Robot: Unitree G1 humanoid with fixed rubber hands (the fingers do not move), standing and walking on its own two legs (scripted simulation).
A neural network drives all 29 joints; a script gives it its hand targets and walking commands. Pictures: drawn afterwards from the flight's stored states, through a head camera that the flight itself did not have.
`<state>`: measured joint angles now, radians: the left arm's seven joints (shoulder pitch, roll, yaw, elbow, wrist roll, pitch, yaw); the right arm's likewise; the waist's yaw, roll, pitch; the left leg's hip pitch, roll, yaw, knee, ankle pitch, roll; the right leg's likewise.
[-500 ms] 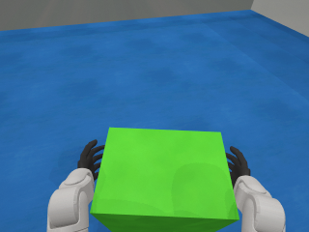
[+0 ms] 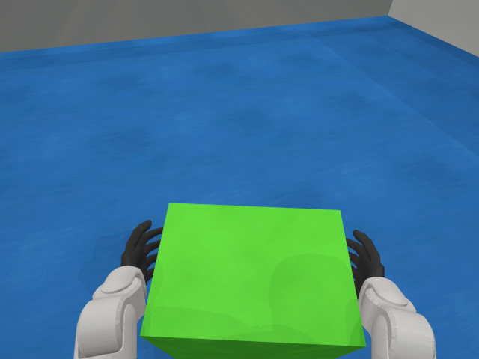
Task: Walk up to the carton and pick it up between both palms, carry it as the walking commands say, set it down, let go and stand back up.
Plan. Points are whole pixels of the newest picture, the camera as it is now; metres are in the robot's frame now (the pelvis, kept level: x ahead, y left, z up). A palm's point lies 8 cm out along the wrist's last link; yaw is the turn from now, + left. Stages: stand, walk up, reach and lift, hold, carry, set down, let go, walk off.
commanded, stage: carry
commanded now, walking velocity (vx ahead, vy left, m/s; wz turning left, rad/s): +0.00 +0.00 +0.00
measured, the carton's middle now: (249, 291) +0.25 +0.00 -0.01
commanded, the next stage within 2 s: none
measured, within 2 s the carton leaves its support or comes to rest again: neither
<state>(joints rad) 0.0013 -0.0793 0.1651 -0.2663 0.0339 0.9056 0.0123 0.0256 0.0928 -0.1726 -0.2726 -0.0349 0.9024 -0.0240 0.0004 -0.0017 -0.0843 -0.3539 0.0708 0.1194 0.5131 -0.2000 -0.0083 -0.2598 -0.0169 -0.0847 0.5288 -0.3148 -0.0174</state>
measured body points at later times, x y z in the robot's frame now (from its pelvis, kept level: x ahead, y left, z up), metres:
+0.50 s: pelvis +0.00 -0.01 +0.00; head -0.01 +0.00 +0.45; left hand +0.27 +0.17 +0.05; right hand +0.26 -0.19 +0.05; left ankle +0.04 +0.13 -0.73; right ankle -0.02 -0.10 -0.73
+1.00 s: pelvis +0.00 +0.00 +0.00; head -0.01 +0.00 +0.45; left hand +0.27 +0.18 +0.05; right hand +0.26 -0.18 +0.05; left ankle +0.04 +0.13 -0.73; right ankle -0.02 -0.10 -0.73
